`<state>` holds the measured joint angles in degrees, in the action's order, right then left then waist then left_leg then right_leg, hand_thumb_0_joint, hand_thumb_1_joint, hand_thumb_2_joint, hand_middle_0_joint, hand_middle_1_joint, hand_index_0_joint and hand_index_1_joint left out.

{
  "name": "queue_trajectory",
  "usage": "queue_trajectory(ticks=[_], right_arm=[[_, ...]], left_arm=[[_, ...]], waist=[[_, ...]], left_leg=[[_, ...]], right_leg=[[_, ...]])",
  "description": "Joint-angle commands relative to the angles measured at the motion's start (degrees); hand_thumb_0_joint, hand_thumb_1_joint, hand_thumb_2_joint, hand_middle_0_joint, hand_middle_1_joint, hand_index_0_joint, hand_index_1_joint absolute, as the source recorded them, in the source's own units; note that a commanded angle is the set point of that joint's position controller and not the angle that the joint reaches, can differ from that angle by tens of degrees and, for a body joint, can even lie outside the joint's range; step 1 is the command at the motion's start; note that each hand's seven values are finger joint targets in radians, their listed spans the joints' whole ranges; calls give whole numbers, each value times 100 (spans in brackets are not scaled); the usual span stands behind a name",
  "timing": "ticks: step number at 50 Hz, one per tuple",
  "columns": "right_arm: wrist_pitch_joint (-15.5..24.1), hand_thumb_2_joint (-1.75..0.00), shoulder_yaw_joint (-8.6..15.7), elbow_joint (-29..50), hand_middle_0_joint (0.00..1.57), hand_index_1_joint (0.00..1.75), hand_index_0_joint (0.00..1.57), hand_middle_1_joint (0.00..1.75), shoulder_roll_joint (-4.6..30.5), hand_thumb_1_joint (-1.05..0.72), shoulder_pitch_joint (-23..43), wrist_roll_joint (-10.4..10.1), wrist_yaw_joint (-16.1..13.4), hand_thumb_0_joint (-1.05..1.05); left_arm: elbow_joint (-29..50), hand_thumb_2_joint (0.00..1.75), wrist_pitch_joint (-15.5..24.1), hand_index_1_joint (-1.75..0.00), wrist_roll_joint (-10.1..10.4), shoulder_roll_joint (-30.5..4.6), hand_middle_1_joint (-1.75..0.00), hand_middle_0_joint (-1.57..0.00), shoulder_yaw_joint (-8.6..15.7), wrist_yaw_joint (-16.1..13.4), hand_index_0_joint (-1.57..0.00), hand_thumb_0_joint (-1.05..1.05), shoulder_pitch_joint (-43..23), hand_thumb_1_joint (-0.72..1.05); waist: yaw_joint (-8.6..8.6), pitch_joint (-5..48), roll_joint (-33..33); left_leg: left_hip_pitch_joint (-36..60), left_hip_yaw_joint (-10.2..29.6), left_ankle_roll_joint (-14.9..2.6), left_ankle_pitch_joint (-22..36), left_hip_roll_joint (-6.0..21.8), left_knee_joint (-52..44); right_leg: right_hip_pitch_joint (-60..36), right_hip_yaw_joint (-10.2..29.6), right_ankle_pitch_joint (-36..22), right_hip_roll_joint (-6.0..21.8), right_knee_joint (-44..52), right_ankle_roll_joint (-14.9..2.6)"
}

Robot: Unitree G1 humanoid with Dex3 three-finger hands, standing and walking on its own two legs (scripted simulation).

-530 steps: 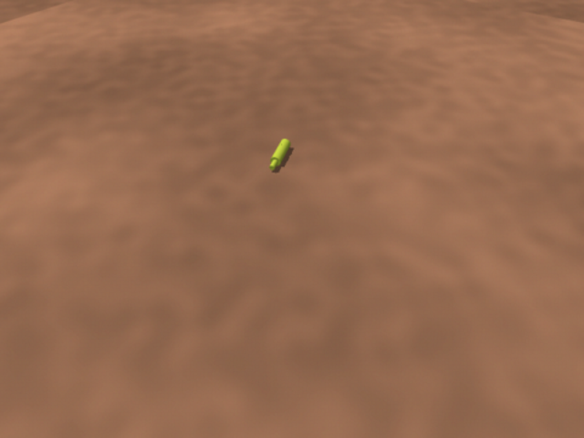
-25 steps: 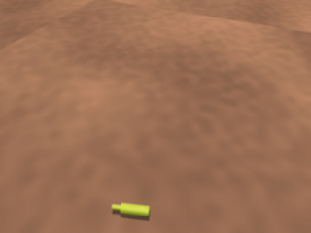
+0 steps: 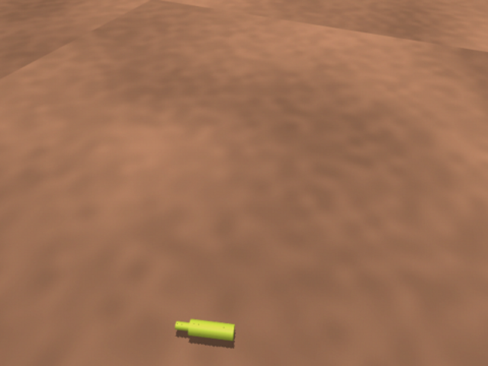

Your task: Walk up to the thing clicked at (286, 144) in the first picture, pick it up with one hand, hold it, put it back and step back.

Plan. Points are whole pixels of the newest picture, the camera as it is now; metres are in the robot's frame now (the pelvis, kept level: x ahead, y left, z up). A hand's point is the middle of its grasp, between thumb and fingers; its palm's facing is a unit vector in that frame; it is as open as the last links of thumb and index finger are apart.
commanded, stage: stand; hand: left
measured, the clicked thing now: (204, 328) +0.41 +0.16 -0.76
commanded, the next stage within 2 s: walk up in 0.24 s
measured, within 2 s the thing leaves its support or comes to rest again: neither
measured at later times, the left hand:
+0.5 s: hand out of the picture +0.07 +0.24 -0.16, palm faces -0.06 -0.93 -0.36, open 7.4 cm
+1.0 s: hand out of the picture +0.06 +0.14 -0.17, palm faces -0.05 -0.94 -0.35, open 7.4 cm
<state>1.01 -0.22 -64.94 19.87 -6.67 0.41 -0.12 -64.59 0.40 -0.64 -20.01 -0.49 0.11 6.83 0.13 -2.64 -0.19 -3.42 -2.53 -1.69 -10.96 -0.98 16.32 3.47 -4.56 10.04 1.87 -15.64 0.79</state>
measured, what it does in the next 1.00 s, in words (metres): steps to the right: right foot, then left foot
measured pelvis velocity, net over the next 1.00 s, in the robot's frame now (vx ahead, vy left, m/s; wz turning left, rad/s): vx -0.04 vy -0.11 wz -0.03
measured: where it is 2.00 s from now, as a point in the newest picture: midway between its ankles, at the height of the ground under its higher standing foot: outside the picture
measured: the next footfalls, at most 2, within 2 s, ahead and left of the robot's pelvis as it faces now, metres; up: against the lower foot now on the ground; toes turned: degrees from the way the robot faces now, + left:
right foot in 0.58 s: +0.02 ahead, -0.23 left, +0.00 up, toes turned -1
left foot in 0.84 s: -0.01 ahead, +0.02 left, +0.00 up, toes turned -4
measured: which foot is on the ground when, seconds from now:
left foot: down 0.00-0.60, up 0.62-0.82, down 0.84-1.00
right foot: down 0.00-0.28, up 0.30-0.56, down 0.58-1.00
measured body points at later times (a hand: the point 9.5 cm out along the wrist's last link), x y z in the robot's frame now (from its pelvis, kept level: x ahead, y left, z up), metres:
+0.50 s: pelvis -0.03 -0.05 -0.01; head +0.02 -0.03 +0.43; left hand +0.08 +0.29 -0.14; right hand +0.03 -0.39 -0.11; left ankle -0.02 +0.09 -0.75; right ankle -0.04 -0.21 -0.71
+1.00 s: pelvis -0.04 -0.11 -0.02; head -0.02 -0.11 +0.43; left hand +0.06 +0.19 -0.14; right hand +0.01 -0.41 -0.15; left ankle -0.05 +0.03 -0.75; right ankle -0.02 -0.23 -0.75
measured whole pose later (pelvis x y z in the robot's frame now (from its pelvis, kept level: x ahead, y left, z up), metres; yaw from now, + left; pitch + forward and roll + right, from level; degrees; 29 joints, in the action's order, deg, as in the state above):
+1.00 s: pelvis -0.04 -0.11 -0.02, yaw -2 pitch -3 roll +0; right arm -0.9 1.4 -57.5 19.1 -10.6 0.7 1.0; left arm -56.1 0.1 -0.2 -20.5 1.1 0.4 7.3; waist 0.2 -6.2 -0.3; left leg -10.6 2.5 1.1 -17.6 0.3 31.0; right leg 13.7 0.6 14.9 0.0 -31.5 -0.1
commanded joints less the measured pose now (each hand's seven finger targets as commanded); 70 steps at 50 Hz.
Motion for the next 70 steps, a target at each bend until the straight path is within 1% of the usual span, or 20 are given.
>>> queue_trajectory(ticks=[1, 11, 13, 15, 16, 21, 25, 28, 29, 30, 31, 32, 35, 39, 41, 43, 44, 45, 49, 70], right_arm=[[116, -90, 208, 308, 20, 30, 20, 30, 1227, -90, 205, 8, -71, 0], [105, -90, 197, 322, 20, 30, 20, 30, 1213, -90, 177, 16, -64, 0], [121, -90, 626, 335, 20, 30, 20, 30, 2027, -90, -703, -35, -310, 0], [141, -90, 788, 587, 20, 30, 20, 30, 2135, -90, -858, -15, -429, 0], [163, -90, 840, 768, 20, 30, 20, 30, 2100, -90, -782, 8, -478, 0], [208, -90, 873, 1316, 20, 30, 20, 30, 1945, -90, -410, 154, -461, 0], [126, -90, 823, 1583, 20, 30, 20, 30, 1875, -90, -269, 178, -243, 0], [-47, -90, 741, 1793, 20, 30, 20, 30, 1723, -90, -13, 121, -124, 0], [-116, -90, 621, 1814, 20, 30, 20, 30, 1336, -90, -281, 81, -105, 0], [-168, -90, 463, 1958, 20, 30, 20, 30, 906, -90, -282, 35, -105, 0], [-225, -90, 632, 1859, 20, 30, 20, 30, 1362, -90, -129, 15, -200, 0], [-206, -90, 682, 1745, 20, 30, 20, 30, 1564, -90, -231, -32, -194, 0], [-154, -90, 576, 1365, 20, 30, 20, 30, 1368, -90, -772, -122, -161, 0], [-141, -90, 532, 1311, 20, 30, 20, 30, 1317, -90, -548, 50, -87, 0], [-109, -90, 556, 1209, 20, 30, 20, 30, 1295, -90, -792, 104, -79, 0], [-19, -90, 632, 1197, 20, 30, 20, 30, 1537, -90, -723, 184, -94, 0], [11, -90, 630, 1340, 20, 30, 20, 30, 1734, -90, -130, 114, -43, 0], [20, -90, 583, 1356, 20, 30, 20, 30, 1629, -90, 116, 64, 12, 0], [-38, -90, 445, 1116, 20, 30, 20, 30, 1261, -90, -124, -3, 27, 0], [-26, -90, 407, 640, 20, 30, 20, 30, 1284, -90, 304, -5, 67, 0]], left_arm=[[297, 90, 135, -30, -13, -1177, -30, -20, 232, -84, -20, 0, -208, 90], [283, 90, 133, -30, -4, -1173, -30, -20, 248, -82, -20, 0, -226, 90], [800, 90, -199, -30, -168, -1601, -30, -20, 640, 83, -20, 0, -408, 90], [1156, 90, -392, -30, -181, -1343, -30, -20, 672, 137, -20, 0, -413, 90], [1295, 90, -506, -30, -181, -1284, -30, -20, 691, 162, -20, 0, -273, 90], [1619, 90, -583, -30, -101, -1274, -30, -20, 721, 292, -20, 0, -90, 90], [1593, 90, -414, -30, -93, -1205, -30, -20, 681, 263, -20, 0, 172, 90], [1237, 90, -288, -30, -88, -1335, -30, -20, 776, 166, -20, 0, 838, 90], [1271, 90, -208, -30, -120, -1686, -30, -20, 871, 128, -20, 0, 919, 90], [1547, 90, -83, -30, -196, -2189, -30, -20, 919, 77, -20, 0, 724, 90], [1643, 90, -80, -30, -211, -2453, -30, -20, 896, 64, -20, 0, 360, 90], [1729, 90, -76, -30, -163, -2187, -30, -20, 865, 51, -20, 0, 137, 90], [1683, 90, -8, -30, -140, -1658, -30, -20, 701, -43, -20, 0, -146, 90], [1580, 90, 54, -30, -106, -1700, -30, -20, 687, -73, -20, 0, 130, 90], [1615, 90, 58, -30, -17, -1725, -30, -20, 651, -81, -20, 0, -100, 90], [1628, 90, 58, -30, 83, -1300, -30, -20, 511, -84, -20, 0, -65, 90], [1480, 90, 43, -30, 164, -1183, -30, -20, 488, -81, -20, 0, -71, 90], [1314, 90, 46, -30, 99, -1263, -30, -20, 514, -96, -20, 0, 17, 90], [1098, 90, 222, -30, 20, -1459, -30, -20, 499, -76, -20, 0, -180, 90], [456, 90, 217, -30, 11, -1334, -30, -20, 352, -65, -20, 0, -502, 90]], waist=[[-30, 425, 29], [-2, 330, 77], [270, 60, -237], [394, 350, 509], [230, 482, 345], [55, 202, 632], [59, 318, 1124], [-239, 362, 784], [-267, 293, -379], [-217, 168, -1492], [-250, 169, -1038], [-111, -11, -623], [54, 230, -848], [-128, 217, -845], [107, 318, -785], [69, 568, 51], [-186, 340, 492], [-266, 324, 538], [-47, 343, 152], [-65, 399, 58]], left_leg=[[-44, 716, 27, 1426, 946, -218], [-148, 705, 41, 1185, 922, -265], [427, 1167, -447, 2930, 1506, 314], [607, 1892, -1292, 3719, 2460, 199], [362, 1758, -1402, 3697, 2568, 350], [-20, 1090, -1114, 2385, 2035, 578], [-565, 556, -916, 2271, 1590, 1152], [-1668, 310, -616, 603, 1178, 2149], [-2045, -44, -340, -861, 697, 3159], [-2564, 210, 26, -2512, 4, 4198], [-1922, 939, 85, -2760, 131, 4757], [-1969, 1153, 87, -2469, 177, 4956], [-1714, 1051, 131, -1930, 288, 3977], [-1363, 656, 157, -1892, 281, 2388], [-797, 494, 52, -1033, 209, 1395], [-46, 1579, -228, 321, 871, 389], [-901, 2006, -546, 89, 1203, 398], [-1242, 1734, -637, -159, 1278, 549], [-806, 905, -70, -45, 514, 811], [-295, 900, -38, 340, 762, -88]], right_leg=[[-90, 645, -1018, 767, 112, -200], [-74, 648, -856, 769, 148, -179], [1230, 312, -782, 239, -1089, -187], [1884, 572, 2077, -25, -2984, -152], [1897, 1021, 2285, 11, -3866, -183], [2268, 1516, 1857, 17, -4184, -166], [1293, 499, 1548, -114, -2546, -88], [52, 176, 426, -408, -1305, -112], [12, 1152, 327, 179, -597, -245], [603, 3386, 62, 1624, 75, -791], [1598, 4065, 521, 2129, 206, -1637], [1469, 3390, 193, 1832, -98, -1657], [1094, 2003, 178, 1066, -670, -1110], [881, 2101, -837, 1291, -903, -1220], [1088, 2001, -1196, 1266, -1183, -1051], [1556, 1517, -934, 744, -1657, -537], [1169, 923, 513, 33, -1630, -285], [583, 755, 1017, 36, -1499, -285], [606, 1464, -376, 692, -721, -531], [299, 1095, -664, 480, -221, -239]])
